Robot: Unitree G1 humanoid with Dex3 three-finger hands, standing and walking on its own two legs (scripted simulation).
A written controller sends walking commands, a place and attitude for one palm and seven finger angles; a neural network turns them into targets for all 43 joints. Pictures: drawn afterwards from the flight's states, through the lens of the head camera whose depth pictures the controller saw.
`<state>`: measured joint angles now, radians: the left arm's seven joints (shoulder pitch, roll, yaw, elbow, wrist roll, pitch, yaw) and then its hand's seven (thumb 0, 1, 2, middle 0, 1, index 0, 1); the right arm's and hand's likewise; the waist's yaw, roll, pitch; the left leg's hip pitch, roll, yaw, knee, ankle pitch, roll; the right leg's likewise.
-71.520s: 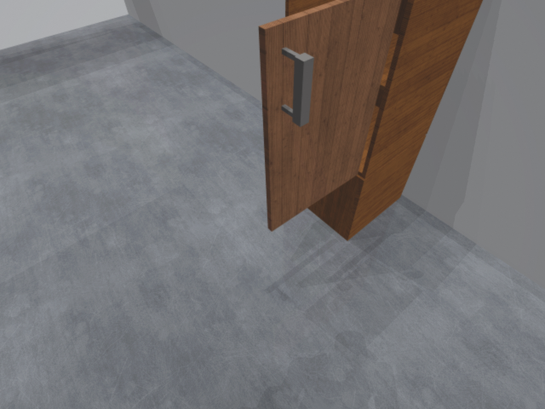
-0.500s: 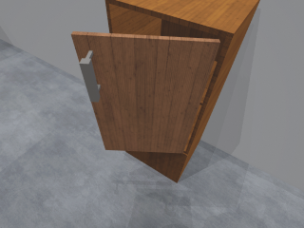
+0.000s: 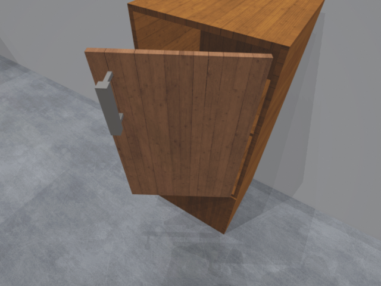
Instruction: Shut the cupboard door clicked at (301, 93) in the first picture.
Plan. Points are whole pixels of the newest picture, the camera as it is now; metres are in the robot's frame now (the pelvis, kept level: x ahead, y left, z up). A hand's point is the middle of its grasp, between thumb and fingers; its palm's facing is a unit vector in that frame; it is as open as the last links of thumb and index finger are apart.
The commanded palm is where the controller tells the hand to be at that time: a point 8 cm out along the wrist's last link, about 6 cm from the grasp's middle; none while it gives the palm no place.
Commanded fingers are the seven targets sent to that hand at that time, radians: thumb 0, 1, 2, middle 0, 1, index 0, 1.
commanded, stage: come to a stop and stand still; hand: left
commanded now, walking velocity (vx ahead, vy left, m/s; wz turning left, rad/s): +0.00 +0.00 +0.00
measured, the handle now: (112, 104) +0.47 +0.21 +0.13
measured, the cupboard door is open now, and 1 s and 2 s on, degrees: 31 31 31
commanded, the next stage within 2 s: look again from close up in 0.12 s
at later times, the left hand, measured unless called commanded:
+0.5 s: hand out of the picture +0.00 +0.19 -0.18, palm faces +0.03 -0.98 -0.20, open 7.4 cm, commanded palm none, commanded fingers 0.00 0.90 0.90 -0.20 -0.30 -0.20 -0.30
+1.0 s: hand (95, 255) +0.18 +0.20 -0.02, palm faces +0.26 -0.96 -0.13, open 7.2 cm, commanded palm +0.10 +0.25 -0.05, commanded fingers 0.00 0.90 0.90 -0.37 -0.48 -0.37 -0.48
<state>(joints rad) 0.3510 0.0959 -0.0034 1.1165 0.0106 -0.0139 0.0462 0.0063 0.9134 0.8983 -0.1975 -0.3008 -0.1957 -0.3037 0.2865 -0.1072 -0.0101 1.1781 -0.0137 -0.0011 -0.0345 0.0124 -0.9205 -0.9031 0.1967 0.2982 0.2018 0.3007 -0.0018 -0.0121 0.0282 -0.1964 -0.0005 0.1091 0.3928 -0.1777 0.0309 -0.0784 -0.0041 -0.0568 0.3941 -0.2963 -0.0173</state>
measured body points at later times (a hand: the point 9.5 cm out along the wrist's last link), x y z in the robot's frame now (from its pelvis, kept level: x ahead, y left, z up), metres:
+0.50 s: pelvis +0.01 +0.02 -0.01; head +0.01 +0.01 +0.44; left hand +0.00 +0.24 -0.16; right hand +0.01 -0.20 -0.18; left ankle +0.02 +0.10 -0.74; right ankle -0.05 -0.10 -0.74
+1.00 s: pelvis -0.01 +0.02 -0.02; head -0.01 +0.01 +0.43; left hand +0.16 +0.25 -0.01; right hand +0.09 -0.23 -0.14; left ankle +0.02 +0.10 -0.74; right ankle +0.01 -0.08 -0.75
